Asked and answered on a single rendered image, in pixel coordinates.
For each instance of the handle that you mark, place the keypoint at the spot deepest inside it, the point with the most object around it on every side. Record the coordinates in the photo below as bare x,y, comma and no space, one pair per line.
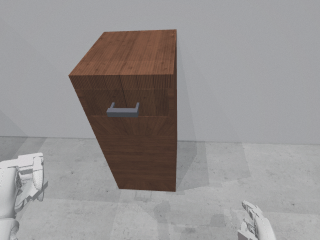
123,112

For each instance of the left robot forearm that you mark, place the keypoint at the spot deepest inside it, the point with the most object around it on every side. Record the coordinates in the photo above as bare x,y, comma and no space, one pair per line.
8,228

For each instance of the drawer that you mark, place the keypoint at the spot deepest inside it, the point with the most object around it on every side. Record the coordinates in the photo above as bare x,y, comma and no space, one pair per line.
152,101

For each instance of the left robot hand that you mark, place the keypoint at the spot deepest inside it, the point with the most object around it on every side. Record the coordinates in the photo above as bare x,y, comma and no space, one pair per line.
31,176

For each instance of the cabinet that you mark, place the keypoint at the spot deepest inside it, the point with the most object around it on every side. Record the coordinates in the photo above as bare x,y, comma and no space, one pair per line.
141,152

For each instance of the right robot hand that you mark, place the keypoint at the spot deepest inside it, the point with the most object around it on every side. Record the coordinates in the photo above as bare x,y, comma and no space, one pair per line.
260,229

